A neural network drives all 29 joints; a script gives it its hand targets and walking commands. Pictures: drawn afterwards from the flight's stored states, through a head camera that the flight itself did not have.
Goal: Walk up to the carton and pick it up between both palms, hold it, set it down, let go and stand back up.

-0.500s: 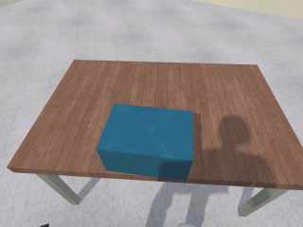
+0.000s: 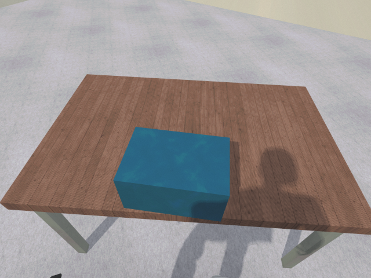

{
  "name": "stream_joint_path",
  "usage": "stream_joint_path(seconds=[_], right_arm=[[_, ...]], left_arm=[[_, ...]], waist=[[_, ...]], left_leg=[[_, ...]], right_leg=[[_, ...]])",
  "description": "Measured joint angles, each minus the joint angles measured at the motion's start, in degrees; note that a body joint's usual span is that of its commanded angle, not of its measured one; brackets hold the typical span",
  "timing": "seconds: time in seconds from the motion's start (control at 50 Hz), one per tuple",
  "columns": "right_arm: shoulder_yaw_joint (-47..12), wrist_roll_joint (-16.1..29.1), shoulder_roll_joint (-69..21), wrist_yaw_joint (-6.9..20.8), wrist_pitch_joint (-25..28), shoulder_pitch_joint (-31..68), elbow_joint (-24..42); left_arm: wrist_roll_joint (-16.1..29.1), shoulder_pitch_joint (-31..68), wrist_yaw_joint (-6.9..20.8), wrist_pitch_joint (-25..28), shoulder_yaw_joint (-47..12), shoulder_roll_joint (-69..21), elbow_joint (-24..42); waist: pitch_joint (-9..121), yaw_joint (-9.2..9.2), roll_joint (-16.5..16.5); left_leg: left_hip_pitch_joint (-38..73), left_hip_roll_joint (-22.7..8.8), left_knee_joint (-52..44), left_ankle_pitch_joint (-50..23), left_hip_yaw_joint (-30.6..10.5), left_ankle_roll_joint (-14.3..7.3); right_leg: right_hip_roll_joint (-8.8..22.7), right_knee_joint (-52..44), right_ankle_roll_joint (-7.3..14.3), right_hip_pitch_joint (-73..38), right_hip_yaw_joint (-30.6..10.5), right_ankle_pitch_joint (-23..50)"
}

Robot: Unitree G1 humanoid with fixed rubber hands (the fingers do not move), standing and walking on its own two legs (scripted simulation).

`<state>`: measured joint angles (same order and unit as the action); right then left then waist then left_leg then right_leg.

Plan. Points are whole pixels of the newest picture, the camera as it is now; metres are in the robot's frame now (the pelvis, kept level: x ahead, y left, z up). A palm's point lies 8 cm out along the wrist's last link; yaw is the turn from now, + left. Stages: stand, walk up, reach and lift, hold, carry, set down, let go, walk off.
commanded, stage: walk up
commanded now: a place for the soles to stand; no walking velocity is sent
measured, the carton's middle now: (176, 172) +0.43 +0.04 -0.07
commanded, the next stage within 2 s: reach and lift in 0.70 s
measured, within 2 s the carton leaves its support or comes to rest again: neither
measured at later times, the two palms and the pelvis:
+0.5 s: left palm out of the picture +0.10 +0.30 -0.08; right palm out of the picture +0.06 -0.31 -0.10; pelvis +0.00 -0.01 +0.00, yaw -1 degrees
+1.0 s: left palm (72, 263) +0.19 +0.25 -0.07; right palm out of the picture +0.09 -0.34 -0.09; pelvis +0.00 -0.03 +0.00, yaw -1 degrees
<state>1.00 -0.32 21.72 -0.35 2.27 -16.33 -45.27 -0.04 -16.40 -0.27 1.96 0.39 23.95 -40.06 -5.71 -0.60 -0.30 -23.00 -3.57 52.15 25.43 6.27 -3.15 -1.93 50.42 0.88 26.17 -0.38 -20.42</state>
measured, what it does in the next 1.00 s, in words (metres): stands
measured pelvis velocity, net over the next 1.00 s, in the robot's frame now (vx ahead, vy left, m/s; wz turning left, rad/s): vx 0.00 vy -0.03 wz -0.03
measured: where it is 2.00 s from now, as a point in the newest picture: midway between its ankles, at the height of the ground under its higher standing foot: outside the picture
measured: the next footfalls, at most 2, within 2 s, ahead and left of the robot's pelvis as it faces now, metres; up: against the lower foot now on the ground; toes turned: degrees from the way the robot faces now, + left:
none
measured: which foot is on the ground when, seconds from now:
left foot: down 0.00-1.00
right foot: down 0.00-1.00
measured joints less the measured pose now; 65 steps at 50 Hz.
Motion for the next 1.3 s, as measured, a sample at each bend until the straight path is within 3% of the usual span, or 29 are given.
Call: stream_joint_path(seconds=[0.28, 0.44, 0.6, 0.72, 0.82, 0.9, 1.1, 1.3], right_arm=[[0.0, 0.0, 0.0, -0.1, -0.1, 0.0, -0.5], [0.0, 0.0, 0.0, -0.2, -0.6, 0.0, -0.5], [0.0, 0.0, 0.0, -0.4, 0.3, 0.0, -0.7], [0.0, 0.0, 0.0, -0.5, 0.2, 0.0, -0.7], [4.0, -3.9, 0.0, 2.5, 8.6, 3.0, -6.3], [4.1, -4.0, 0.0, 2.5, 9.5, 4.2, -4.5], [4.1, -3.2, -0.7, 0.5, 9.6, 4.2, 1.9], [4.1, -1.6, -2.0, 0.5, 11.6, 4.2, 3.7]], left_arm=[[0.0, 0.0, 0.8, -0.5, 0.6, 0.0, 0.0], [0.0, 0.0, 0.8, -0.5, 1.0, 0.0, 0.0], [0.0, 0.0, 0.8, -1.1, 1.2, 0.0, 0.0], [0.0, 0.0, 0.8, -1.1, 2.1, 0.0, 0.0], [0.0, 5.9, -0.9, -18.0, 1.2, -1.1, -0.1], [0.0, 10.2, -1.0, -22.9, 1.2, -2.5, 2.5], [0.0, 15.5, 0.6, -22.7, 5.4, -3.1, 5.5], [0.0, 14.8, 0.3, -18.5, 5.5, -4.1, 5.6]], waist=[[0.0, -0.17, 0.2], [0.0, 0.25, -0.3], [0.0, -1.31, -0.8], [0.0, -0.10, -1.4], [0.0, 0.07, -0.3], [0.0, -0.89, 0.4], [0.0, -3.69, -1.7], [0.0, -0.68, -2.6]], left_leg=[[0.0, -0.6, 0.0, -0.1, 0.0, 0.0], [0.0, -0.2, 0.0, 1.7, 0.0, 0.0], [0.0, -0.5, -0.5, -0.2, 0.0, 0.2], [0.0, -1.4, -0.5, -0.3, 0.0, 1.1], [-0.9, -1.4, 0.3, -0.1, 0.0, 1.3], [-0.9, -1.4, 0.3, -0.3, 0.0, 1.3], [-0.5, -0.7, -0.5, -0.9, 0.0, 1.3], [3.1, -0.3, -4.8, -3.2, 0.0, 2.4]], right_leg=[[-0.6, 0.0, 0.2, 0.1, 0.0, 0.2], [-0.6, 0.0, 1.4, 0.4, -0.3, 0.2], [-0.6, 1.6, 1.4, 0.6, -0.3, -3.0], [-0.4, 0.7, 1.4, -0.7, -0.2, -1.6], [-0.4, 2.5, 1.4, 0.7, -0.2, -2.5], [-0.4, 2.8, 1.4, 0.8, -0.2, -2.5], [0.4, 2.5, 1.4, 0.5, -0.2, -2.5], [0.6, -3.1, 0.9, -3.9, -0.2, 0.3]])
